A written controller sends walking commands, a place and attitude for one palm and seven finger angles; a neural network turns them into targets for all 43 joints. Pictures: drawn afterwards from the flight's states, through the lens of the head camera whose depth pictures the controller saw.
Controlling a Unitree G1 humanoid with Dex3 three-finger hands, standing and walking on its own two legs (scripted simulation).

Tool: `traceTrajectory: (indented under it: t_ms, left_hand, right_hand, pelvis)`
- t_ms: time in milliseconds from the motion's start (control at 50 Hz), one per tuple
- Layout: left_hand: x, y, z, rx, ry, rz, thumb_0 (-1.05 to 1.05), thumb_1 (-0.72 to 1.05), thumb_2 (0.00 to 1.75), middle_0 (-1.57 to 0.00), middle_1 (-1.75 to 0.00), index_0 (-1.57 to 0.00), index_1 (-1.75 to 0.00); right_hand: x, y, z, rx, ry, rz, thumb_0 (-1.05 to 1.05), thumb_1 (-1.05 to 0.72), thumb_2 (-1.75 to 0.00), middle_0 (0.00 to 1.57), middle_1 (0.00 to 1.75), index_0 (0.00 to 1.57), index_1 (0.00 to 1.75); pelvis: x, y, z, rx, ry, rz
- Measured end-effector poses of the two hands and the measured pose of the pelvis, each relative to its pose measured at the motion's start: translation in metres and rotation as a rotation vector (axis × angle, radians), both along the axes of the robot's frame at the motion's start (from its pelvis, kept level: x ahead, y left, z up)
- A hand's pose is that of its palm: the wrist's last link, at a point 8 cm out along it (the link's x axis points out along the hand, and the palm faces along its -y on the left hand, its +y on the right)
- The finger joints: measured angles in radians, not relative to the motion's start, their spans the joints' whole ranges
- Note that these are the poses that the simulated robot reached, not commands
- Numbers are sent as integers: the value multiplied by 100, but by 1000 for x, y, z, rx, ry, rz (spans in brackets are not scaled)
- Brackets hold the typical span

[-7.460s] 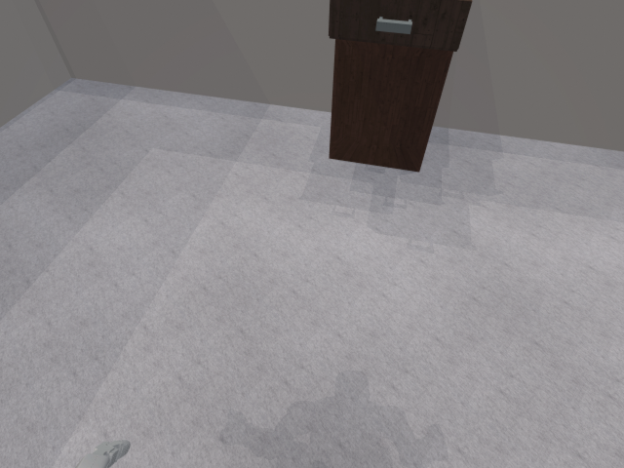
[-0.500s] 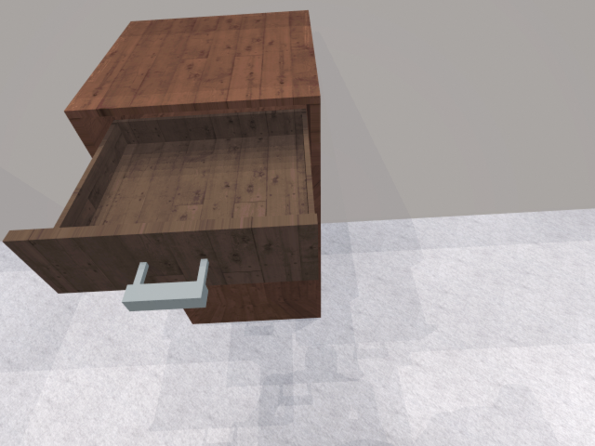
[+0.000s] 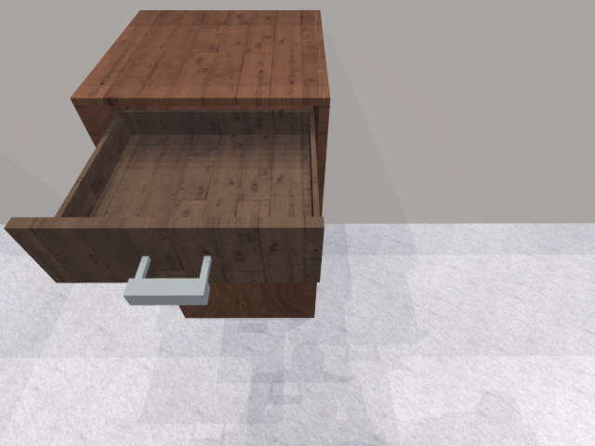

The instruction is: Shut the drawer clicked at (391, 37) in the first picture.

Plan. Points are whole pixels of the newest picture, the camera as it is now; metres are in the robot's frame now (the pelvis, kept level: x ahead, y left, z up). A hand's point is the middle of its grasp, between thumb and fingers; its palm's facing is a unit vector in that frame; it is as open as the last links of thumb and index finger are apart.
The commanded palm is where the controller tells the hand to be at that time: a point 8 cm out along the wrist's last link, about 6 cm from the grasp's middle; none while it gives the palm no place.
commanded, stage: look again from close up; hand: left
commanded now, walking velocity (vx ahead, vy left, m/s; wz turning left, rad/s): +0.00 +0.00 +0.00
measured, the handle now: (172, 277) +0.33 +0.21 +0.03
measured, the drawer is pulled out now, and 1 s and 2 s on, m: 0.30 0.30 0.30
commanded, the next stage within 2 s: raise the hand and make a fist in 0.18 s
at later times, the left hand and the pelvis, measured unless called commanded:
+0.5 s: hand (158, 387) +0.19 +0.19 +0.01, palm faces +0.18 -0.98 -0.07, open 7.0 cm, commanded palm +0.09 +0.23 -0.04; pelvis -0.03 +0.03 -0.01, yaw +1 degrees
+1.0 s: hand (197, 421) +0.15 +0.13 +0.02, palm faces -0.12 -0.99 -0.03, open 4.4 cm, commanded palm +0.11 +0.21 +0.03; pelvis -0.07 +0.02 -0.06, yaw +2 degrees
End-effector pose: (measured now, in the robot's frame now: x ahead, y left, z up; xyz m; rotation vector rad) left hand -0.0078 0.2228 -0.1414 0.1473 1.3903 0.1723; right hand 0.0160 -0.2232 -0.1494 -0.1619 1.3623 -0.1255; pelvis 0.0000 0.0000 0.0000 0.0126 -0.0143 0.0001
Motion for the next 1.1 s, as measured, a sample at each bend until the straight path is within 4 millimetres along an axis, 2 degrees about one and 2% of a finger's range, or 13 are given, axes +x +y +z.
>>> traceTrajectory:
  t_ms: [300, 340, 400, 460, 520, 560, 640, 700, 740, 820, 900, 1000, 1100]
  left_hand:
    - [-2, 17, 2, 16, -9, -7, 0, 91, 90, -20, -30, -20, -29]
    - [26, 22, 21, 22, -193, 51, 1, 91, 90, -20, -30, -20, -30]
    - [87, 31, 78, 87, -606, 60, 2, 92, 90, -22, -32, -22, -31]
    - [141, 25, 134, 67, -980, 14, 2, 92, 90, -24, -35, -24, -35]
    - [165, 10, 163, -27, -1261, -36, 1, 92, 90, -28, -40, -27, -39]
    - [156, 0, 157, -117, -1352, -61, 1, 92, 90, -31, -43, -29, -42]
    - [111, -16, 124, -200, -1336, -113, 0, 91, 90, -39, -51, -37, -50]
    - [81, -9, 105, -138, -1272, -101, 1, 90, 90, -45, -57, -44, -56]
    - [71, 1, 107, -69, -1282, -69, 1, 90, 90, -49, -62, -48, -61]
    - [82, 11, 142, 13, -1467, -58, 2, 90, 90, -57, -70, -56, -69]
    - [117, -12, 178, -83, -1595, -189, 2, 90, 90, -64, -79, -64, -78]
    - [142, -38, 168, -211, -1349, -291, 1, 90, 90, -74, -89, -74, -89]
    - [132, -15, 164, -111, -1236, -113, 2, 90, 90, -85, -100, -85, -100]
  right_hand:
    - [-23, 17, 0, 14, 38, -12, 1, -91, -90, 20, 30, 20, 30]
    - [-16, 14, 4, -11, -54, -13, 1, -91, -90, 21, 30, 20, 30]
    - [8, 9, 11, -43, -258, -8, 2, -91, -90, 21, 30, 20, 30]
    - [42, 3, 21, -62, -459, 7, 2, -91, -90, 21, 30, 20, 30]
    - [77, -1, 39, -74, -643, 33, 2, -91, -90, 21, 30, 20, 30]
    - [98, -2, 51, -77, -739, 68, 2, -91, -90, 20, 30, 20, 30]
    - [131, 1, 65, -89, -858, 174, 1, -90, -90, 20, 30, 20, 30]
    - [149, 11, 65, -88, -902, 240, 1, -90, -90, 20, 30, 20, 30]
    - [155, 21, 59, -71, -917, 265, 1, -90, -90, 20, 30, 20, 30]
    - [151, 45, 42, -3, -911, 284, 1, -90, -90, 20, 30, 20, 30]
    - [127, 63, 24, 68, -852, 253, 1, -90, -90, 20, 30, 20, 30]
    - [86, 59, 16, 86, -722, 139, 2, -90, -90, 21, 30, 20, 30]
    - [65, 34, 20, 17, -644, 78, 2, -90, -90, 21, 30, 20, 30]
  pelvis:
    - [-7, 12, 1, -6, 5, -1]
    - [-10, 16, 0, -10, 5, -9]
    - [-15, 23, -2, -4, 12, 10]
    - [-25, 28, -8, -2, 35, 30]
    - [-36, 29, -18, 3, 82, 16]
    - [-43, 28, -28, 6, 110, 5]
    - [-56, 26, -49, 6, 148, 7]
    - [-64, 24, -63, -7, 160, 26]
    - [-69, 23, -70, -20, 160, 40]
    - [-76, 21, -77, -42, 157, 61]
    - [-79, 22, -74, -50, 146, 62]
    - [-70, 24, -58, -24, 134, 33]
    - [-56, 24, -47, -9, 120, 9]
